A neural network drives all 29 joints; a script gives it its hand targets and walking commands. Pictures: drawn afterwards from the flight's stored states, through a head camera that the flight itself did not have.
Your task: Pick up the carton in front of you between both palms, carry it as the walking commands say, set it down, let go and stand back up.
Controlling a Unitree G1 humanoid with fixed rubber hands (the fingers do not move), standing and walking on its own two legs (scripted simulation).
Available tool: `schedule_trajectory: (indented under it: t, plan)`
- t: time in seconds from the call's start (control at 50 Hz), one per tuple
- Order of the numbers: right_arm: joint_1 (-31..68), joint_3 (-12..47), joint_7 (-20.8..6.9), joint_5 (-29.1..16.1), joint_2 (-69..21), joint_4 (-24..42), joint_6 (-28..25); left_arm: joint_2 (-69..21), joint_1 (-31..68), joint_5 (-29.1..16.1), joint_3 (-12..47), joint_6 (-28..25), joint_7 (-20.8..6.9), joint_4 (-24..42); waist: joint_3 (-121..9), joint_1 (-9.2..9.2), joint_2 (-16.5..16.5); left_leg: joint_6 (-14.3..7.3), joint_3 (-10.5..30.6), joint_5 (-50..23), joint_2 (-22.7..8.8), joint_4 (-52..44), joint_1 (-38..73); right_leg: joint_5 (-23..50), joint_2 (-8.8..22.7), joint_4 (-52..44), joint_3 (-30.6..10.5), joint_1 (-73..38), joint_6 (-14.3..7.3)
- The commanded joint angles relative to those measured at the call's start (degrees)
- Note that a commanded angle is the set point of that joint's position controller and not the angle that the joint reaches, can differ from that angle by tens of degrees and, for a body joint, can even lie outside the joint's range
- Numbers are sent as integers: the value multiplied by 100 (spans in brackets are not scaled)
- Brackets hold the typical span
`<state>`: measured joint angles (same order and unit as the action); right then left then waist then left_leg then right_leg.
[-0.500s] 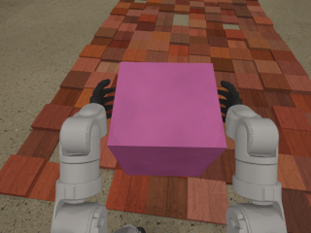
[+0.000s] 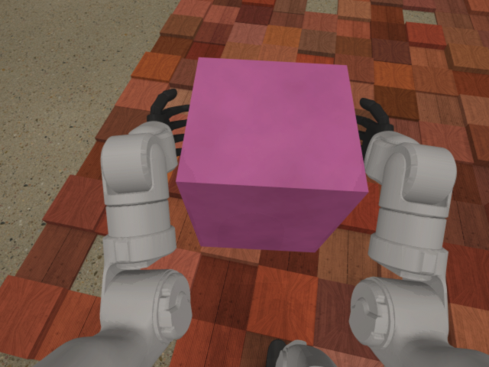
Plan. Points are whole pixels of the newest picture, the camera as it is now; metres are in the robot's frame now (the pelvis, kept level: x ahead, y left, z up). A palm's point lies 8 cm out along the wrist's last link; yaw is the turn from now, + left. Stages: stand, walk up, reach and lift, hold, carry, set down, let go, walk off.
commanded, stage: carry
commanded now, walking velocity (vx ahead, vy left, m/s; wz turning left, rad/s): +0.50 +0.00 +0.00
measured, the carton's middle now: (264, 167) +0.41 +0.00 +0.06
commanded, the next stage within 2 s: none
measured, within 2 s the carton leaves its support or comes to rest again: neither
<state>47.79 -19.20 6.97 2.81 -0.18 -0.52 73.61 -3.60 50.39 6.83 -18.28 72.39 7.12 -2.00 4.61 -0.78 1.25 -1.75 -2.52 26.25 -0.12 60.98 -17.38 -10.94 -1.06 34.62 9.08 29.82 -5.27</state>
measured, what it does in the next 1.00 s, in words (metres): climbs: left foot, then right foot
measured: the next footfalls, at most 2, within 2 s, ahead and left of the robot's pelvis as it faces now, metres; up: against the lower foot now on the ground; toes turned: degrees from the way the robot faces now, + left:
left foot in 0.32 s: +0.39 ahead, +0.10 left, +0.00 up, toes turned +4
right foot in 0.72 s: +0.63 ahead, -0.09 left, +0.02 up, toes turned -6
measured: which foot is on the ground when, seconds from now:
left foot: up 0.00-0.30, down 0.32-0.80, up 0.82-1.00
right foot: down 0.00-0.34, up 0.36-0.70, down 0.72-1.00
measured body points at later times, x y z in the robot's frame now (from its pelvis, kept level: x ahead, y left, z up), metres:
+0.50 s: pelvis +0.33 +0.04 +0.02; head +0.38 +0.05 +0.46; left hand +0.74 +0.15 +0.14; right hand +0.70 -0.15 +0.15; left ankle +0.35 +0.09 -0.72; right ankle +0.24 -0.08 -0.60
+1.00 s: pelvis +0.62 +0.02 +0.03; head +0.72 +0.03 +0.47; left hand +1.01 +0.20 +0.14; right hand +1.04 -0.10 +0.14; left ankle +0.66 +0.14 -0.66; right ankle +0.59 -0.08 -0.71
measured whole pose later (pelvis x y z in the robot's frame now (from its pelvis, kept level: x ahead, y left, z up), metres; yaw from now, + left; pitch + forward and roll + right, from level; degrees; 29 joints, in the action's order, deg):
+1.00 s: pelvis +0.62 +0.02 +0.03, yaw -3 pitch +8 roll +0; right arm 46.8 -19.2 6.9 4.4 -1.3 3.4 75.4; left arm -2.6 44.1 1.5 -14.6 72.3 10.4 3.7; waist 5.7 -8.0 0.1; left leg 0.0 1.0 27.8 -0.3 49.7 -35.5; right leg -29.3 -0.4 24.9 3.4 17.9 -4.4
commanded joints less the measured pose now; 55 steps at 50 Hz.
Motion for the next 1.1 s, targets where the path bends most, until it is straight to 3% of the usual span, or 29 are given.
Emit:
schedule_trajectory:
  t: [0.0,0.08,0.14,0.2,0.22,0.24,0.26,0.28,0.3,0.34,0.38,0.5,0.6,0.66,0.7,0.72,0.74,0.76,0.78,0.8,0.82,0.84,0.92,0.96,0.98,1.0,1.02,1.04,1.08]
  plan:
    - [4275,4092,-1053,-2033,-5721,1309,-200,-5965,4009,-2877,4398,-34,-1237,1374,-3814,-407,-408,-24,356,-406,-169,851,-2902,3346,1583,-807,-2185,-5202,-586]
    - [3606,4181,-787,-1701,-5251,1407,-236,-5611,3962,-3278,4629,11,-1251,1991,-3729,-560,-651,-26,-12,-573,6,-58,-2923,3934,1514,-805,-1927,-5170,-689]
    - [3254,4071,-741,-1447,-4871,1154,-108,-5274,3708,-3277,4635,126,-1299,1790,-3406,-458,-1037,-19,-349,-1426,124,-1604,-1954,3940,1171,-912,-1186,-4158,-576]
    - [2950,4039,-862,-1360,-4758,603,53,-5087,3198,-3042,4389,233,-1421,847,-3119,-223,-1285,-72,-938,-2658,418,-3029,-487,4267,882,-556,-525,-3346,-210]
    - [2900,4026,-918,-1362,-4762,375,75,-5099,3148,-2976,4331,251,-1465,555,-3242,36,-1104,-145,-973,-3075,531,-3516,403,4343,754,90,-310,-3069,-29]
    - [3031,4026,-990,-1395,-4789,295,86,-5090,3191,-2919,4291,249,-1491,302,-3388,395,-790,-220,-741,-3300,228,-3638,1502,3414,632,990,-241,-2416,153]
    - [3152,4027,-1063,-1487,-4836,183,91,-5137,3377,-2877,4287,240,-1507,150,-3543,629,-75,-517,176,-3670,-625,-3433,2738,1432,467,2016,-413,-1160,311]
    - [3259,4007,-1127,-1596,-4806,12,71,-5258,3472,-2871,4279,253,-1526,39,-3991,527,1406,-1240,2247,-5276,-1932,-3239,3749,-1772,-218,3570,-639,149,485]
    - [3296,4042,-1185,-1740,-5010,-135,53,-5251,3480,-2808,4226,271,-1515,-191,-4280,594,1694,-1622,3054,-4668,-2098,-3386,4055,-2283,-332,4709,-914,909,423]
    - [3944,4256,-1328,-2256,-5537,136,26,-5501,3517,-2696,3941,194,-1387,-256,-3722,531,570,-1447,2426,-4066,-1760,-3488,3796,-1709,97,4876,-1038,1878,214]
    - [4447,4249,-1466,-2744,-6109,348,-29,-5586,3617,-2489,3748,108,-1202,7,-3354,389,177,-1076,1701,-4090,-1560,-3690,2825,-1139,458,4110,-1124,1462,331]
    - [4745,4154,-1500,-3162,-6437,665,-95,-5662,3436,-2230,3638,-6,-841,342,-3203,528,480,-1025,1288,-4278,-1428,-3873,2911,-1036,258,2724,-565,1613,291]
    - [4594,4061,-1430,-3011,-6055,634,-44,-5352,3501,-2140,3838,67,-776,421,-2945,600,675,-705,378,-5517,-984,-3658,2770,575,25,910,-24,1059,187]
    - [4235,3969,-1381,-2734,-5737,305,29,-5208,3438,-2200,3933,162,-830,209,-3135,375,869,-555,-117,-7350,-783,-2609,2522,1130,-571,-254,513,-505,30]
    - [3977,3908,-1352,-2561,-5567,29,83,-5138,3302,-2202,3849,223,-928,-20,-3554,-237,498,-183,-444,-5984,-548,-767,1274,2256,-133,-1204,229,-2862,-114]
    - [3923,3872,-1352,-2429,-5606,-181,110,-5167,3152,-2243,3811,230,-986,-213,-3819,-372,-571,-24,-8,-2414,-142,265,-677,3934,1043,-727,-1350,-4696,-571]
    - [3924,3875,-1349,-2475,-5786,15,101,-5236,3260,-2382,3861,173,-1030,31,-4418,-452,-2034,234,426,563,529,1943,-2665,5047,2047,-247,-3042,-6428,-1336]
    - [4190,3921,-1323,-2507,-5895,345,102,-5513,3163,-2465,3962,122,-1059,101,-4497,-819,-2040,121,693,844,325,2448,-3667,4325,2074,-314,-3417,-6839,-1556]
    - [4374,3794,-1286,-2504,-5894,468,89,-5735,3279,-2660,4054,97,-1083,266,-4139,-926,-1445,-19,1205,1269,28,2543,-4068,3796,1794,-265,-3160,-6550,-1268]
    - [3940,3652,-1252,-2331,-5814,-74,119,-5797,3203,-2702,3979,112,-1105,133,-3810,-926,-626,-52,945,924,-72,1900,-4037,3479,1598,-466,-2823,-6130,-955]
    - [3669,3583,-1176,-2069,-5849,-84,24,-6131,3658,-2946,4087,111,-1184,500,-3631,-669,-328,-46,521,528,-39,1347,-3911,2760,1629,-741,-2432,-5718,-679]
    - [3908,3509,-1096,-1964,-5804,431,-49,-6267,4165,-3170,4336,29,-1245,947,-3736,-595,-632,91,662,327,-198,238,-3429,1888,1581,-677,-2360,-5260,-690]
    - [4124,3556,-736,-1580,-5109,1259,-258,-6005,4728,-3707,4539,-101,-1220,2129,-3710,-517,-932,228,-485,-135,500,-2803,-757,1705,840,-826,-1246,-3645,-353]
    - [3626,3565,-649,-1384,-5089,1146,-257,-5801,4626,-3667,4697,-97,-1170,2222,-4057,400,-488,-26,-708,-1444,439,-2711,2056,2479,823,224,-586,-1831,42]
    - [3197,3575,-662,-1301,-4973,947,-207,-5639,4543,-3600,4699,-51,-1149,2089,-4423,1046,218,-418,370,-1512,-104,-2802,3507,1009,509,1309,-602,-497,282]
    - [2909,3610,-692,-1237,-4719,695,-162,-5551,4176,-3483,4691,15,-1171,1812,-4423,1135,1387,-898,2185,-2611,-942,-3553,4014,-1792,-252,2650,-702,591,546]
    - [2656,3534,-713,-1023,-4544,444,-139,-5414,4019,-3431,4683,80,-1220,1516,-4087,1190,1337,-1446,3335,-4520,-1294,-3672,4417,-2550,-445,3650,-798,1695,489]
    - [2750,3747,-753,-1090,-4727,662,-154,-5474,3927,-3318,4592,75,-1263,1382,-3774,1204,1012,-1427,3277,-5909,-1348,-3120,4930,-2667,-286,4176,-874,2770,398]
    - [3471,4470,-934,-1735,-5239,1320,-220,-5399,3596,-2993,4292,28,-1241,1144,-3732,1043,624,-1011,2512,-6431,-1247,-2618,5215,-2236,16,4223,-867,3457,355]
